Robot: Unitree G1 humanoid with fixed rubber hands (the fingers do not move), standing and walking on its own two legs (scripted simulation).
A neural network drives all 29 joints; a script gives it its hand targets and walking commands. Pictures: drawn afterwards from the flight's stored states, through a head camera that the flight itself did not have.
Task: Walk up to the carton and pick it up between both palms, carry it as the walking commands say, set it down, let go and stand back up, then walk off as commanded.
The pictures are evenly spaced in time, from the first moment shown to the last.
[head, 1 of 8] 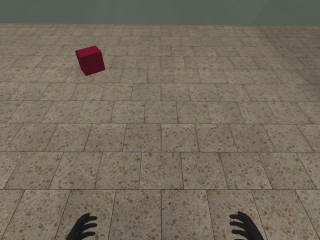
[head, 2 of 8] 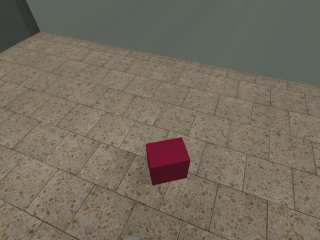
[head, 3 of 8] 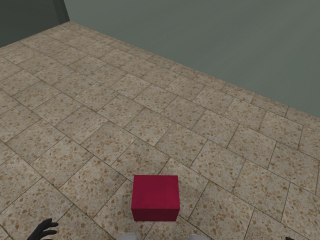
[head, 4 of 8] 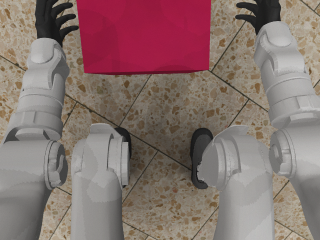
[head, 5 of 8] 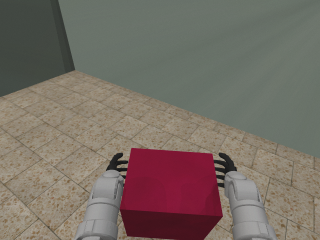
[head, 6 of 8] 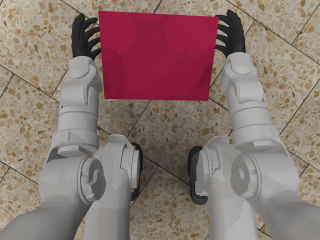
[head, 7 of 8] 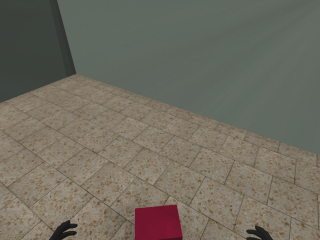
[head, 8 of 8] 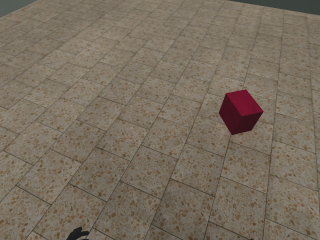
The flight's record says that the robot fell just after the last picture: no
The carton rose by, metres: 0.69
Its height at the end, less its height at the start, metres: +0.00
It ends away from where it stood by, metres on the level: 0.04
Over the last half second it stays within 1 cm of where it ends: yes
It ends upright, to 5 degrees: yes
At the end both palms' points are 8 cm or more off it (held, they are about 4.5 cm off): yes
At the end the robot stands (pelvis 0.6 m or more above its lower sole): yes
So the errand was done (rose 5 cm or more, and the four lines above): yes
